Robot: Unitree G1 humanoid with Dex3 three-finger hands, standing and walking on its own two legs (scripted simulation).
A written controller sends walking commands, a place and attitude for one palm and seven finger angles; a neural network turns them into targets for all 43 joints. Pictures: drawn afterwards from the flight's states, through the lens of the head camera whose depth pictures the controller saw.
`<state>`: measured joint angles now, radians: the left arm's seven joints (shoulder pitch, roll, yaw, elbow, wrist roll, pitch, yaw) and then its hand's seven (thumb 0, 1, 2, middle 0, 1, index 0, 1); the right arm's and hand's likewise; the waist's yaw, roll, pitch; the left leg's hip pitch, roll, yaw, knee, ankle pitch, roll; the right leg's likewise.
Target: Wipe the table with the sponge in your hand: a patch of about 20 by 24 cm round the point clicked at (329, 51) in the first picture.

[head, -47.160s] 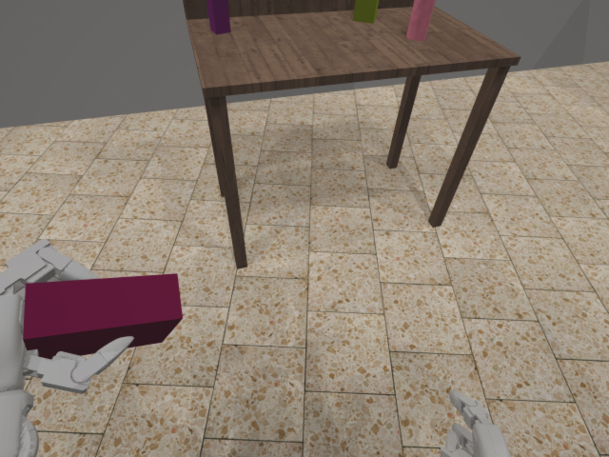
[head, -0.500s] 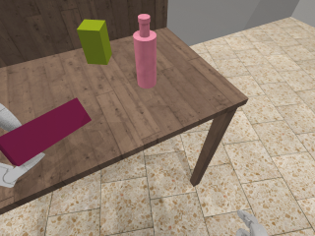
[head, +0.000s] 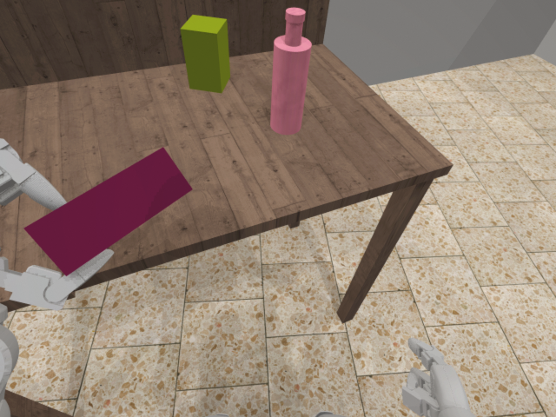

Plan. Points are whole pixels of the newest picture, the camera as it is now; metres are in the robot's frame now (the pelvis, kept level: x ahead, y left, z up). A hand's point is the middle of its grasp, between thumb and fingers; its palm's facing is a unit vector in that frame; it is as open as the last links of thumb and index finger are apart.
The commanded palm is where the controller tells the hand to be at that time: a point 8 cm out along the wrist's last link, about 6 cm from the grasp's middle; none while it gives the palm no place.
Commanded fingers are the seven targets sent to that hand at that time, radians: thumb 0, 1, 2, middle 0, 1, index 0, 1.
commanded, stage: step back with the hand held close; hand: left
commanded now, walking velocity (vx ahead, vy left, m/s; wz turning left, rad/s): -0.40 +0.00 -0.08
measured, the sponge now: (130, 197) +0.29 +0.17 +0.22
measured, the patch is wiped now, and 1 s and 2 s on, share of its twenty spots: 1.00 1.00 1.00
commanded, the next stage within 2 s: stop stepping back and stand still in 0.54 s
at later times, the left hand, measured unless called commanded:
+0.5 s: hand (51, 324) +0.16 +0.18 +0.23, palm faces +0.21 -0.86 -0.46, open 8.7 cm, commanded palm +0.08 +0.26 +0.27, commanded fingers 0.00 0.10 1.30 -1.20 -1.60 -1.20 -1.60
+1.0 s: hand out of the picture +0.01 +0.19 +0.24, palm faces +0.33 -0.87 -0.37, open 8.7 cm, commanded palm -0.05 +0.25 +0.27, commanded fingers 0.00 0.10 1.30 -1.20 -1.60 -1.20 -1.60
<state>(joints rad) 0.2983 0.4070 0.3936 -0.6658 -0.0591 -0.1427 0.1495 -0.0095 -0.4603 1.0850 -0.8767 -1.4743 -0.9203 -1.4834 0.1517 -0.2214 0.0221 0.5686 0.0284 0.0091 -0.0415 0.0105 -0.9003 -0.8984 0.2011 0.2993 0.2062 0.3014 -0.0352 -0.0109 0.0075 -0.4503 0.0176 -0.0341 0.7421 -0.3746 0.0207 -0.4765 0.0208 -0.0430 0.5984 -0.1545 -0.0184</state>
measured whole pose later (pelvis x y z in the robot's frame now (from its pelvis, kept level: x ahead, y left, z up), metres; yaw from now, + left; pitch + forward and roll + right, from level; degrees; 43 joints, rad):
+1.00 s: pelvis -0.23 -0.01 +0.01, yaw -4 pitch +1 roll -1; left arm 0.40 0.42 0.41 -0.63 -0.06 -0.13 0.14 -0.01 -0.46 1.08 -0.88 -1.47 -0.93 -1.48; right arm 0.22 -0.22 0.01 0.61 0.02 -0.03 -0.05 0.01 -0.90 -0.90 0.20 0.30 0.21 0.30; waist -0.05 0.01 -0.06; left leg -0.28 0.05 0.02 0.61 -0.46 0.04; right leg -0.43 0.01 -0.07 0.60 -0.31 -0.03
